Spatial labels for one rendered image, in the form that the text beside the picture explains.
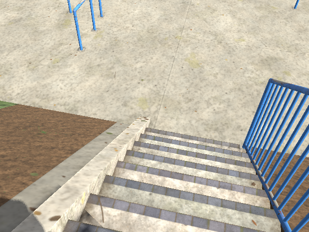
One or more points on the stairs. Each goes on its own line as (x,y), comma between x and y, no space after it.
(174,182)

